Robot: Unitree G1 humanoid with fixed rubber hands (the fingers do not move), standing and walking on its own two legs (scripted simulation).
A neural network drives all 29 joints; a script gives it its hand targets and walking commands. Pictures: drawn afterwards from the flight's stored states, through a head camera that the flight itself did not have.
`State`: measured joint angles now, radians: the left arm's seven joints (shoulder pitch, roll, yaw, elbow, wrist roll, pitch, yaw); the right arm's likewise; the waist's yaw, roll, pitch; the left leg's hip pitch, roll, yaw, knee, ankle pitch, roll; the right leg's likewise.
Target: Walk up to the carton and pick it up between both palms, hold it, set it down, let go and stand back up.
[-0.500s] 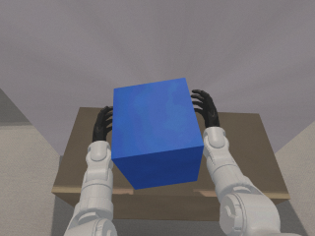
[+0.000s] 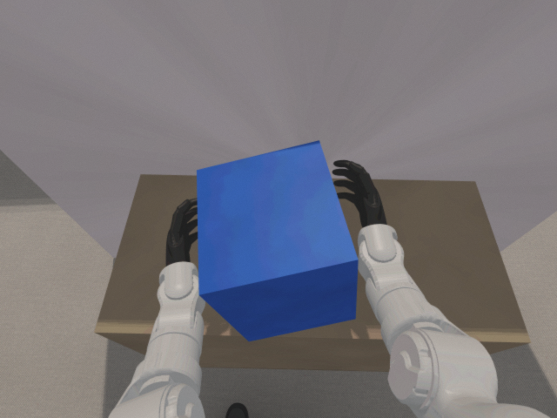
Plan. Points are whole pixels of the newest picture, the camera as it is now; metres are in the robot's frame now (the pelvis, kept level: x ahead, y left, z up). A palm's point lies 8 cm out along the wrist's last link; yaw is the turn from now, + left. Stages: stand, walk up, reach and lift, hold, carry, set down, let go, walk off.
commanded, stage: set down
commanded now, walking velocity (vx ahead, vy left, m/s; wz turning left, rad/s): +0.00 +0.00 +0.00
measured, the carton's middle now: (281, 249) +0.37 +0.05 -0.07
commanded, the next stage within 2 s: none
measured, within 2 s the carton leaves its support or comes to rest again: rests again in 1.66 s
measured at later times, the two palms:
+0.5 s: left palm (184, 258) +0.32 +0.19 -0.03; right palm (365, 216) +0.41 -0.08 +0.01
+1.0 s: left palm (182, 260) +0.32 +0.20 -0.03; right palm (365, 220) +0.40 -0.08 +0.01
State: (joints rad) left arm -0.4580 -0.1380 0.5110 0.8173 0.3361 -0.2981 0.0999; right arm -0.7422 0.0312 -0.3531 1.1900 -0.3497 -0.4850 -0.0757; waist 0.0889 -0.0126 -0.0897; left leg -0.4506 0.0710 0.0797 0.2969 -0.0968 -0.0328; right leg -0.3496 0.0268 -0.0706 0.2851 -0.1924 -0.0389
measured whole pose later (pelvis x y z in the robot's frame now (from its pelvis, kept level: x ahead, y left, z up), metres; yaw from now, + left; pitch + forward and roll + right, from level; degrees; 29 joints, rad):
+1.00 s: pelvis -0.01 +0.00 -0.01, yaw +0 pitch +19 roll -1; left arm -0.50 -0.15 0.58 0.88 0.40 -0.41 0.12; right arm -0.78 0.04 -0.50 1.24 -0.45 -0.56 -0.04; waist 0.08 -0.03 -0.13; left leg -0.61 0.08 0.07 0.39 -0.12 -0.03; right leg -0.51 0.03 -0.07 0.39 -0.22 -0.04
